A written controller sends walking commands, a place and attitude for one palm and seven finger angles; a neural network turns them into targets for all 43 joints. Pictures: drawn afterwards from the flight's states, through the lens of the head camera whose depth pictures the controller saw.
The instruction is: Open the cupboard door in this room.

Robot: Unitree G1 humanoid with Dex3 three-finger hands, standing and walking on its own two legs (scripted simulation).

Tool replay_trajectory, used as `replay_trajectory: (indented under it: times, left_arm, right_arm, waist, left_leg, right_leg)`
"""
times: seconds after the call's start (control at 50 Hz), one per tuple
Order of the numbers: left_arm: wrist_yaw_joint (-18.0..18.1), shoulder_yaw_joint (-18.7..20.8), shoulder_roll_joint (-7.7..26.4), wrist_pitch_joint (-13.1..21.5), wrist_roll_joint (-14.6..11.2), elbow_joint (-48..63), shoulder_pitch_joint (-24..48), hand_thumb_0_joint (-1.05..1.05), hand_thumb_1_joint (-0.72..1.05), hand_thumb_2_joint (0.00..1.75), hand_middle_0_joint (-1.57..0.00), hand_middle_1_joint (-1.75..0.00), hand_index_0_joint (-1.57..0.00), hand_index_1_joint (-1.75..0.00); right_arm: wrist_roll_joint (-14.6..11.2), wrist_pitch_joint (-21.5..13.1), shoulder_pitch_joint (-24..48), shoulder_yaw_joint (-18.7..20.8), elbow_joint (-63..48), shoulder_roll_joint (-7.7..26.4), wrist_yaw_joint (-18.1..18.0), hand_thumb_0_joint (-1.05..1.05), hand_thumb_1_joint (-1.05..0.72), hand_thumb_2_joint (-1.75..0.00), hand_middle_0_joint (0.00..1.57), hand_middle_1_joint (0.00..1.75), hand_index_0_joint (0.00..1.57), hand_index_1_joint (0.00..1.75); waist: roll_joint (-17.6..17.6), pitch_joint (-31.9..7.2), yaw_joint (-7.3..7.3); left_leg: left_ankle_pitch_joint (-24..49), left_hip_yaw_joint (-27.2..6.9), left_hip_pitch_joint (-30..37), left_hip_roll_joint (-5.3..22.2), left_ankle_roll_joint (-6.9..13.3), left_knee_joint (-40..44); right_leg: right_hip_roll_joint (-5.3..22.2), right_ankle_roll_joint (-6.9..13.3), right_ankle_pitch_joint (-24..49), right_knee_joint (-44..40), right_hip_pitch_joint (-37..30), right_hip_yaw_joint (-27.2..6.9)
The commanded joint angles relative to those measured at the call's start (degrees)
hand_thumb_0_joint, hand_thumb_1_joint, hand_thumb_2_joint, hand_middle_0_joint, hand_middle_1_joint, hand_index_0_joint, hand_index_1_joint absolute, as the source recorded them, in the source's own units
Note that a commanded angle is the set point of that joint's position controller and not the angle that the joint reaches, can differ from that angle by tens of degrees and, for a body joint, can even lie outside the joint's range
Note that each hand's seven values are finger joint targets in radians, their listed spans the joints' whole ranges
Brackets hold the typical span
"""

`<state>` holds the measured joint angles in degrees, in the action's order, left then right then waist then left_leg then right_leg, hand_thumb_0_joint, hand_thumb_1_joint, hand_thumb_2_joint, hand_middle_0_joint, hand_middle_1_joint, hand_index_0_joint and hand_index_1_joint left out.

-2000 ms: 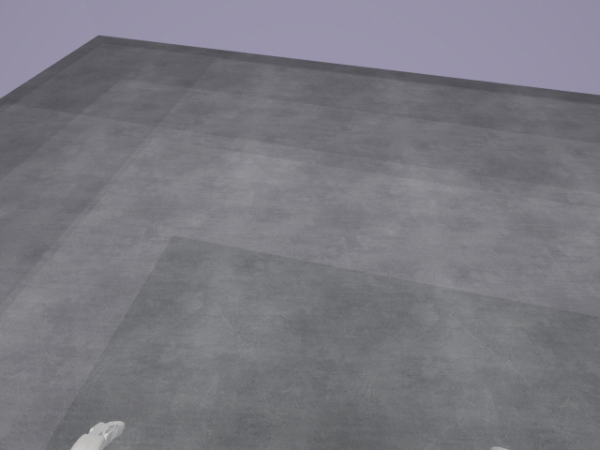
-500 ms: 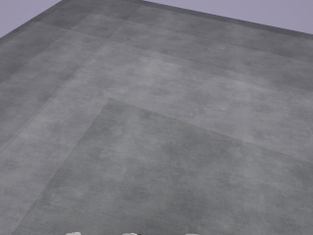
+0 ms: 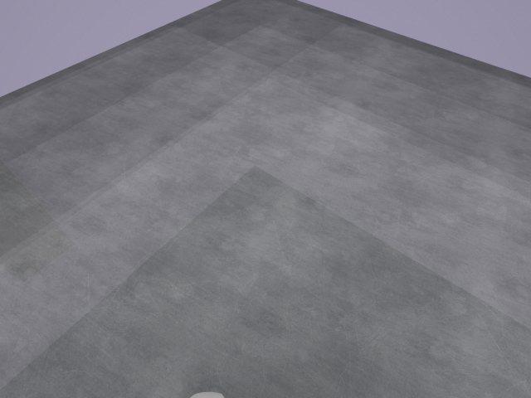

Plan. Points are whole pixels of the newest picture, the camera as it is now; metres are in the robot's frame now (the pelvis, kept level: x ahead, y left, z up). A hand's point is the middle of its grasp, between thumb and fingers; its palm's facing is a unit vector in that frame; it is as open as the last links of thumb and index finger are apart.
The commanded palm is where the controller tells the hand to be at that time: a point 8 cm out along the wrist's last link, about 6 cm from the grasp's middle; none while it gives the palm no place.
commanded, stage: turn or walk to find it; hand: left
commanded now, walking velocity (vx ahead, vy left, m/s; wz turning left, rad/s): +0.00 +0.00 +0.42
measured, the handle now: out of the picture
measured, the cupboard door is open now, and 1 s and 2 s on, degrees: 0 0 0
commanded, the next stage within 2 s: stand and wait in 1.22 s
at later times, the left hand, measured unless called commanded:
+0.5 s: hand out of the picture +0.05 +0.22 -0.15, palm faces +0.19 -0.95 -0.26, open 7.4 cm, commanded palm none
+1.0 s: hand out of the picture -0.12 +0.18 -0.17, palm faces +0.44 -0.86 -0.24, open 7.4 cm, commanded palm none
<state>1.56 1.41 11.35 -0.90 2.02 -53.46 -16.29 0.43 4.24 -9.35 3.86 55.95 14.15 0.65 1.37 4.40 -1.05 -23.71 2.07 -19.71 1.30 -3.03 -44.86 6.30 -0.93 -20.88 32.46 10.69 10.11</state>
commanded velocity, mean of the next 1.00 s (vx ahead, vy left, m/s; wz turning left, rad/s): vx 0.00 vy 0.00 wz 0.42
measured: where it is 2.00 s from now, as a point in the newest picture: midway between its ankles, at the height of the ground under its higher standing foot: outside the picture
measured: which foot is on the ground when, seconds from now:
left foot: up 0.00-0.02, down 0.04-0.54, up 0.56-1.00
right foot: down 0.00-0.04, up 0.06-0.52, down 0.54-1.00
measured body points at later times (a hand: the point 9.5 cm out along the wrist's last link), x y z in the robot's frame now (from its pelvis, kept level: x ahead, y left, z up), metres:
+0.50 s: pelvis -0.02 +0.01 +0.00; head +0.00 +0.00 +0.45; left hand +0.04 +0.27 -0.13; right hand +0.06 -0.23 -0.15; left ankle -0.01 +0.12 -0.73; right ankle -0.01 -0.12 -0.71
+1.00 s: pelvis -0.06 -0.01 +0.00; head -0.03 +0.00 +0.45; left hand -0.14 +0.22 -0.15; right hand +0.11 -0.22 -0.14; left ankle -0.13 +0.10 -0.71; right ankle -0.01 -0.11 -0.73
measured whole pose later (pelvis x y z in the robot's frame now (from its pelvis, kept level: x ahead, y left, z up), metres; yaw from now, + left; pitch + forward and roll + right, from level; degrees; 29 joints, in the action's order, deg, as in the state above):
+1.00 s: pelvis -0.06 -0.01 +0.00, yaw +24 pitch -1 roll +1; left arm 1.5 2.5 11.3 -1.3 2.0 -55.0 -15.9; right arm 0.4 4.0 -10.4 3.9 57.1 12.8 0.6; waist 1.2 4.2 -1.7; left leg -24.8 2.8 -17.3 1.9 -3.2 -42.6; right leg 7.4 0.5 -16.4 31.8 14.0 14.1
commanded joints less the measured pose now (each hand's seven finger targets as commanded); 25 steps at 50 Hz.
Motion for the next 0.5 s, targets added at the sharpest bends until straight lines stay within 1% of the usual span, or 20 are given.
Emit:
replay_trajectory:
  times: [0.0, 0.02, 0.04, 0.06, 0.08, 0.1, 0.12, 0.14, 0.18, 0.22, 0.26, 0.3, 0.32, 0.34, 0.36, 0.38, 0.4, 0.44, 0.46, 0.48]
  left_arm:
    - [0.56, 3.86, 12.32, 0.68, -1.06, 2.56, -1.48, 0.0, 0.9, 0.9, -0.2, -0.3, -0.2, -0.3]
    - [0.11, 3.2, 8.39, 0.46, -1.57, 4.5, -2.11, 0.0, 0.9, 0.9, -0.2, -0.3, -0.2, -0.3]
    - [0.5, 2.17, 6.8, -0.14, -1.14, 5.48, 0.01, 0.0, 0.9, 0.9, -0.2, -0.3, -0.2, -0.3]
    - [0.64, 2.56, 7.93, -0.82, -0.93, 5.13, 1.16, 0.0, 0.9, 0.9, -0.2, -0.3, -0.2, -0.3]
    - [0.71, 2.61, 7.04, -1.26, -0.92, 4.35, 2.58, 0.0, 0.9, 0.9, -0.2, -0.3, -0.2, -0.3]
    - [0.38, 3.0, 7.81, -1.26, -0.89, 3.74, 3.87, 0.0, 0.9, 0.9, -0.2, -0.3, -0.2, -0.3]
    - [-0.04, 3.12, 7.81, -1.16, -0.94, 3.26, 3.97, 0.0, 0.9, 0.9, -0.2, -0.3, -0.2, -0.3]
    - [-0.32, 3.16, 7.43, -1.13, -1.01, 2.76, 2.78, 0.0, 0.9, 0.9, -0.2, -0.3, -0.2, -0.3]
    - [-0.63, 3.14, 7.07, -1.16, -1.03, 1.97, 1.33, 0.0, 0.9, 0.9, -0.2, -0.3, -0.2, -0.3]
    - [-0.6, 3.12, 6.9, -1.43, -1.06, 2.16, 1.97, 0.0, 0.9, 0.9, -0.2, -0.3, -0.2, -0.3]
    - [-0.51, 3.1, 6.59, -1.5, -1.09, 2.85, 3.29, 0.0, 0.9, 0.9, -0.2, -0.3, -0.2, -0.3]
    - [-0.47, 3.1, 6.31, -1.47, -1.12, 3.68, 4.64, 0.0, 0.9, 0.9, -0.2, -0.3, -0.2, -0.3]
    - [-0.43, 3.04, 6.09, -1.43, -1.17, 4.17, 5.75, 0.0, 0.9, 0.9, -0.2, -0.3, -0.2, -0.3]
    - [-0.38, 3.02, 5.83, -1.33, -1.23, 4.69, 6.35, 0.0, 0.9, 0.9, -0.2, -0.3, -0.2, -0.3]
    - [-0.32, 2.93, 5.72, -1.2, -1.31, 4.91, 6.68, 0.0, 0.9, 0.9, -0.2, -0.3, -0.2, -0.3]
    - [-0.28, 2.9, 5.55, -1.03, -1.35, 5.08, 6.62, 0.0, 0.9, 0.9, -0.2, -0.3, -0.2, -0.3]
    - [-0.19, 2.85, 5.32, -0.91, -1.47, 5.06, 5.62, 0.0, 0.9, 0.9, -0.2, -0.3, -0.2, -0.3]
    - [0.0, 2.95, 5.4, -0.63, -1.63, 4.82, 3.98, 0.0, 0.9, 0.9, -0.2, -0.3, -0.2, -0.3]
    - [0.09, 3.0, 5.62, -0.41, -1.67, 4.47, 2.44, 0.0, 0.9, 0.9, -0.2, -0.3, -0.2, -0.3]
    - [0.19, 3.13, 6.22, -0.03, -1.58, 4.26, 1.26, 0.0, 0.9, 0.9, -0.2, -0.3, -0.2, -0.3]
  right_arm:
    - [0.34, -3.48, -5.53, 0.89, -3.47, 6.55, -0.21, 0.0, -0.9, -0.9, 0.2, 0.3, 0.2, 0.3]
    - [0.63, -4.09, -7.96, 2.18, -3.4, 12.59, -0.48, 0.0, -0.9, -0.9, 0.2, 0.3, 0.2, 0.3]
    - [-0.18, -3.54, -10.08, 2.67, -2.55, 14.73, -0.89, 0.0, -0.9, -0.9, 0.2, 0.3, 0.2, 0.3]
    - [0.18, -3.25, -9.17, 2.39, -2.49, 13.16, -1.15, 0.0, -0.9, -0.9, 0.2, 0.3, 0.2, 0.3]
    - [0.42, -3.63, -7.22, 1.82, -2.85, 11.38, -1.74, 0.0, -0.9, -0.9, 0.2, 0.3, 0.2, 0.3]
    - [0.6, -3.56, -4.36, 1.44, -3.39, 9.77, -2.04, 0.0, -0.9, -0.9, 0.2, 0.3, 0.2, 0.3]
    - [0.59, -3.65, -2.95, 1.0, -4.02, 8.86, -2.05, 0.0, -0.9, -0.9, 0.2, 0.3, 0.2, 0.3]
    - [0.54, -3.9, -2.23, 0.69, -4.39, 8.43, -2.08, 0.0, -0.9, -0.9, 0.2, 0.3, 0.2, 0.3]
    - [0.34, -4.2, -2.14, 0.85, -4.53, 8.43, -2.07, 0.0, -0.9, -0.9, 0.2, 0.3, 0.2, 0.3]
    - [0.38, -4.17, -2.71, 1.06, -4.55, 8.43, -1.96, 0.0, -0.9, -0.9, 0.2, 0.3, 0.2, 0.3]
    - [0.48, -4.01, -3.56, 1.23, -4.44, 8.43, -1.85, 0.0, -0.9, -0.9, 0.2, 0.3, 0.2, 0.3]
    - [0.69, -3.81, -3.9, 1.55, -4.44, 8.55, -1.76, 0.0, -0.9, -0.9, 0.2, 0.3, 0.2, 0.3]
    - [0.82, -3.68, -4.34, 1.7, -4.46, 8.62, -1.71, 0.0, -0.9, -0.9, 0.2, 0.3, 0.2, 0.3]
    - [0.93, -3.57, -4.41, 1.77, -4.46, 8.78, -1.68, 0.0, -0.9, -0.9, 0.2, 0.3, 0.2, 0.3]
    - [1.03, -3.43, -4.38, 1.84, -4.44, 8.88, -1.64, 0.0, -0.9, -0.9, 0.2, 0.3, 0.2, 0.3]
    - [1.09, -3.35, -4.4, 1.96, -4.41, 8.77, -1.6, 0.0, -0.9, -0.9, 0.2, 0.3, 0.2, 0.3]
    - [1.18, -3.27, -3.85, 2.05, -4.71, 9.09, -1.59, 0.0, -0.9, -0.9, 0.2, 0.3, 0.2, 0.3]
    - [1.17, -3.09, -3.25, 2.28, -4.93, 9.05, -1.43, 0.0, -0.9, -0.9, 0.2, 0.3, 0.2, 0.3]
    - [1.03, -3.0, -2.92, 2.34, -5.16, 8.93, -1.35, 0.0, -0.9, -0.9, 0.2, 0.3, 0.2, 0.3]
    - [0.75, -2.95, -2.61, 2.33, -5.28, 8.43, -1.2, 0.0, -0.9, -0.9, 0.2, 0.3, 0.2, 0.3]
  waist:
    - [3.17, -10.41, 3.36]
    - [-14.53, -12.95, 4.02]
    - [-16.83, -13.8, 4.5]
    - [-10.7, -11.61, 4.3]
    - [-14.09, -9.72, 4.01]
    - [-12.74, -6.03, 3.24]
    - [-10.88, -4.58, 2.58]
    - [-10.32, -4.33, 1.74]
    - [-8.39, -5.52, 1.26]
    - [-8.61, -5.17, 1.43]
    - [-8.45, -4.6, 1.94]
    - [-9.18, -4.66, 2.41]
    - [-8.86, -4.18, 2.86]
    - [-9.69, -4.03, 2.96]
    - [-9.3, -3.73, 2.91]
    - [-9.86, -3.9, 2.83]
    - [-10.54, -4.76, 2.39]
    - [-10.06, -5.4, 1.6]
    - [-9.34, -6.36, 0.81]
    - [-8.31, -6.59, 0.08]
  left_leg:
    - [20.43, 0.35, 15.44, 1.53, 2.5, 22.84]
    - [44.67, -18.34, 26.75, 16.86, 8.86, 23.06]
    - [62.41, -22.25, 25.03, 22.56, 14.78, 21.61]
    - [56.86, -16.55, 21.78, 21.84, 15.84, 21.46]
    - [51.78, -16.59, 17.28, 18.55, 14.55, 22.88]
    - [47.15, -15.73, 14.57, 16.58, 13.76, 23.46]
    - [44.93, -13.78, 12.91, 14.49, 12.82, 24.07]
    - [43.66, -12.53, 12.56, 12.94, 12.29, 24.32]
    - [41.51, -11.19, 13.4, 11.65, 12.02, 24.8]
    - [37.32, -12.11, 12.62, 11.18, 12.19, 25.83]
    - [33.25, -14.39, 12.24, 11.35, 12.8, 26.6]
    - [30.47, -16.16, 12.11, 11.61, 13.37, 26.79]
    - [29.26, -17.18, 11.08, 11.71, 13.54, 26.79]
    - [29.34, -18.24, 10.62, 11.56, 13.63, 26.52]
    - [29.69, -18.85, 9.72, 11.36, 13.57, 26.22]
    - [30.34, -19.83, 9.3, 11.3, 13.6, 25.86]
    - [30.52, -20.54, 8.87, 11.12, 13.54, 25.25]
    - [29.76, -21.47, 6.83, 10.16, 12.86, 24.04]
    - [28.45, -21.17, 5.26, 9.39, 12.09, 22.67]
    - [26.39, -20.6, 2.21, 7.98, 10.6, 20.69]
  right_leg:
    - [8.84, 2.49, 33.99, 9.61, -0.1, -3.75]
    - [1.0, -2.03, 0.44, 21.67, 16.74, -1.22]
    - [-1.0, -2.87, -17.9, 27.83, 19.43, -6.24]
    - [0.32, -2.26, -15.77, 31.55, 18.66, -8.18]
    - [0.73, -2.81, -12.72, 32.27, 19.37, -9.87]
    - [0.82, -3.04, -9.38, 33.68, 20.2, -9.88]
    - [0.71, -3.12, -6.24, 33.87, 19.64, -9.93]
    - [0.28, -3.38, -4.41, 33.57, 19.07, -9.36]
    - [-0.24, -3.86, -2.21, 31.78, 18.55, -8.68]
    - [-0.59, -4.3, -1.08, 29.72, 17.92, -8.65]
    - [-1.0, -4.43, -1.39, 26.46, 17.88, -8.7]
    - [-1.42, -4.36, -2.42, 23.16, 17.33, -8.79]
    - [-1.72, -4.24, -3.14, 21.04, 16.29, -8.74]
    - [-2.16, -4.07, -3.72, 18.72, 15.31, -8.77]
    - [-2.73, -3.78, -4.04, 16.42, 13.68, -8.62]
    - [-3.25, -3.52, -4.26, 14.03, 12.33, -8.55]
    - [-3.65, -3.25, -4.15, 11.83, 10.57, -8.49]
    - [-4.76, -2.7, -1.55, 6.57, 6.45, -8.19]
    - [-5.06, -2.47, 1.77, 2.38, 3.09, -8.15]
    - [-4.76, -2.36, 6.35, -3.86, -1.56, -7.99]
